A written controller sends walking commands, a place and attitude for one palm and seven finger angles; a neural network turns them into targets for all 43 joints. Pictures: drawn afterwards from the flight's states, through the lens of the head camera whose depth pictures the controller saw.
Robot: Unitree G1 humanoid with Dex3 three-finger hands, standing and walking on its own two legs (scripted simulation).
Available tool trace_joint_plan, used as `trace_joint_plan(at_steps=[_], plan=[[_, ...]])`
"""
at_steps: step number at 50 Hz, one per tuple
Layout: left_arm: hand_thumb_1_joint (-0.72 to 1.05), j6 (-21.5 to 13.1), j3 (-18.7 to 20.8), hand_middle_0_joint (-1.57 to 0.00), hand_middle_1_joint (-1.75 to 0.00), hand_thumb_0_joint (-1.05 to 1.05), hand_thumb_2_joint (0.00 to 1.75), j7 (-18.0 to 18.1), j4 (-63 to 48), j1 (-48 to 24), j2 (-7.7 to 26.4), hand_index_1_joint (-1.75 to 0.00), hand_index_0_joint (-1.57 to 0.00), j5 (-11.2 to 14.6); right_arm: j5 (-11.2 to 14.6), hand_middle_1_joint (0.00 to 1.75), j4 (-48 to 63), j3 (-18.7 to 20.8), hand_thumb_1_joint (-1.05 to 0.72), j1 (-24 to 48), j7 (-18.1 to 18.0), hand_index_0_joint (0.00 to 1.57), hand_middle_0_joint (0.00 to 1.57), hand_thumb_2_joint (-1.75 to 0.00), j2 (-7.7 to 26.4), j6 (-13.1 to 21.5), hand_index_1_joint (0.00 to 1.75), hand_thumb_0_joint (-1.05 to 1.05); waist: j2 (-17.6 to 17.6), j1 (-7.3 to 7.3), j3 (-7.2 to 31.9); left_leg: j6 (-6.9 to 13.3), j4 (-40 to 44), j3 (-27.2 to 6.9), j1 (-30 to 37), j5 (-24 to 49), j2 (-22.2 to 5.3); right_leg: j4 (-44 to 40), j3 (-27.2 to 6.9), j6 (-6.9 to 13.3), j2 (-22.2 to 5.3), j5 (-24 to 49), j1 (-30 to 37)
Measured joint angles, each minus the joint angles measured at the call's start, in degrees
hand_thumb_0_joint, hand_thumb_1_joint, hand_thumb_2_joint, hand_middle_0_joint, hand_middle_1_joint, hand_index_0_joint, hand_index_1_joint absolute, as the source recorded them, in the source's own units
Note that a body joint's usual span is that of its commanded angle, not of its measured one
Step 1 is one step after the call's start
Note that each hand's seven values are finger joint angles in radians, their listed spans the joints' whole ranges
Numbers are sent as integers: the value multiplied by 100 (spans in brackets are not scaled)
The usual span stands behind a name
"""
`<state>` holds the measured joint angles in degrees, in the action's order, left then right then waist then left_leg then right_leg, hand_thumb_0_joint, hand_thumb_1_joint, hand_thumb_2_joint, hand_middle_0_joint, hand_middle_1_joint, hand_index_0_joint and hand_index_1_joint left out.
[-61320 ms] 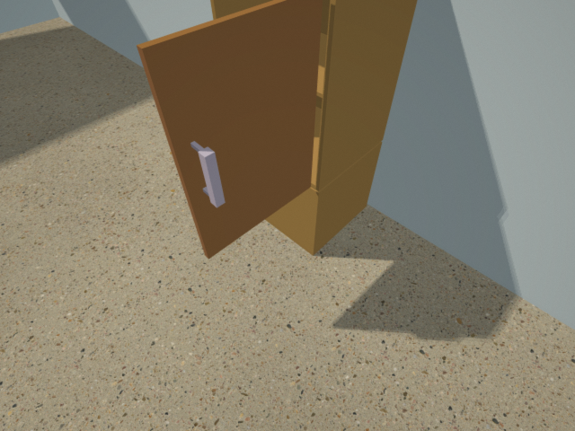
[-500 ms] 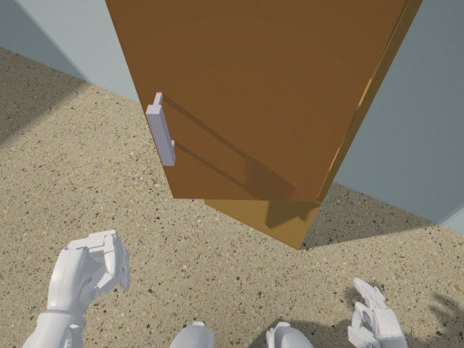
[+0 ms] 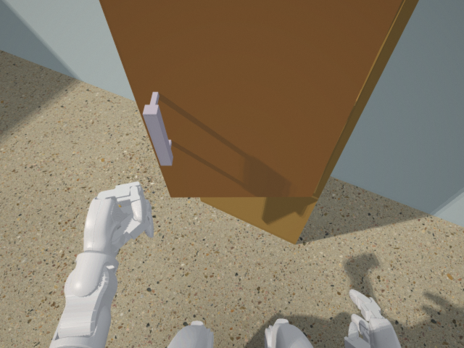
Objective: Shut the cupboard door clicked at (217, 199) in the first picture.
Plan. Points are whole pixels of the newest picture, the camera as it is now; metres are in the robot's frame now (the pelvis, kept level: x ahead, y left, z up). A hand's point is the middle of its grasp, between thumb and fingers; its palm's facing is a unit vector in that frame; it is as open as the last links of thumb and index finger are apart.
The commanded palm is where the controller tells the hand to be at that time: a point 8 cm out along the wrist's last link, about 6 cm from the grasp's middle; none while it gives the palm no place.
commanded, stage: bring the fist close to the handle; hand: left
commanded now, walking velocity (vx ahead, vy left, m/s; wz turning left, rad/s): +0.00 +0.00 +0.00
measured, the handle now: (161, 130) +0.51 +0.16 +0.05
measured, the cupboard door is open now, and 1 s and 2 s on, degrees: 27 27 13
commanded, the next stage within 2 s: push the door shut along its arc in 0.94 s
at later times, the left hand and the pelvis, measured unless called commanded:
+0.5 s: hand (171, 174) +0.40 +0.13 +0.05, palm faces -0.02 -1.00 -0.03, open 3.1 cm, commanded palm +0.38 +0.19 +0.06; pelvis +0.00 +0.00 +0.00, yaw -1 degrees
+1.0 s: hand (169, 166) +0.41 +0.13 +0.06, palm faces +0.03 -1.00 -0.02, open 3.1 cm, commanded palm +0.38 +0.19 +0.06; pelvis -0.01 -0.01 +0.00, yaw -1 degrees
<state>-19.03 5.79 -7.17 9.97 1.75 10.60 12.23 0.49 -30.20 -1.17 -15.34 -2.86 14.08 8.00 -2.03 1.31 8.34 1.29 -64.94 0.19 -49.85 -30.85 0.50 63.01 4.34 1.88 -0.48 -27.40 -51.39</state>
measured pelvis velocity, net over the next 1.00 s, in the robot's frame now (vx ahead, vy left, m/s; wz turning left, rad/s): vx -0.01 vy -0.01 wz -0.01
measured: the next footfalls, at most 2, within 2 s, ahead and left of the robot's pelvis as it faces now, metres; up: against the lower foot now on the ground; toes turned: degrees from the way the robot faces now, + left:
none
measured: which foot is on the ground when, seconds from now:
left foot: down 0.00-1.00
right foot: down 0.00-1.00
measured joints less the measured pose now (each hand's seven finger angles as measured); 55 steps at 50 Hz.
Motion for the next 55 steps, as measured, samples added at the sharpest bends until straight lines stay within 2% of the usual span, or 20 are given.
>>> trace_joint_plan(at_steps=[5,10,18,23,27,31,36,43,50,55], plan=[[90,-84,14,-130,-150,2,90,108,529,-463,-7,-150,-130,-167,-19,30,-94,15,-91,-15,88,20,20,-90,21,-131,30,1,23,24,-1,12,34,25,-1,11,11,-18,-26,-11,-9,7,-13],[90,-54,-13,-130,-150,2,90,84,968,-772,1,-150,-130,-197,-9,30,-151,50,-91,0,82,20,20,-90,36,-224,30,1,27,54,-54,20,102,54,25,40,5,-79,-56,-21,0,45,-1],[90,-377,139,-130,-150,2,90,329,1805,-1816,23,-150,-130,-308,-40,30,-378,73,-91,79,87,20,20,-90,31,-255,30,1,73,107,-70,6,69,39,-115,66,6,-46,-40,-7,-4,65,-136],[90,-294,151,-130,-150,2,90,318,2416,-2323,44,-150,-130,-371,-29,30,-413,99,-91,32,139,20,20,-90,41,-351,30,1,13,164,-36,1,121,57,-147,96,-3,-93,-58,-5,8,100,-179],[90,-286,319,-130,-150,2,90,372,2961,-2706,24,-150,-130,-389,-35,30,-446,82,-91,-32,135,20,20,-90,26,-417,30,1,32,236,-50,-3,190,96,-150,135,-12,-125,-98,1,19,134,-214],[90,-518,579,-130,-150,2,90,474,3319,-3029,88,-150,-130,-466,-79,30,-495,88,-91,-120,152,20,20,-90,4,-449,30,1,80,312,-57,-22,183,116,-225,145,-38,-102,-117,24,45,149,-311],[90,-738,661,-130,-150,2,90,402,3399,-3023,199,-150,-130,-509,-101,30,-542,158,-91,-292,239,20,20,-90,36,-533,30,1,47,321,-2,-40,198,144,-255,140,-72,-109,-144,43,81,158,-364],[90,-660,705,-130,-150,2,90,229,3533,-2784,167,-150,-130,-375,-44,30,-548,169,-91,-399,213,20,20,-90,81,-634,30,1,32,298,-48,-46,371,152,-78,209,-70,-255,-155,47,85,210,-199],[90,-1028,666,-130,-150,2,90,255,3525,-2966,182,-150,-130,-431,-81,30,-615,193,-91,-237,186,20,20,-90,79,-544,30,1,94,291,-74,-65,269,84,-184,214,-64,-186,-86,70,73,210,-267],[90,-882,624,-130,-150,2,90,154,3719,-3091,230,-150,-130,-444,-56,30,-553,182,-91,-116,205,20,20,-90,85,-590,30,1,72,300,-31,-55,255,97,-198,213,-59,-173,-100,60,69,214,-284]])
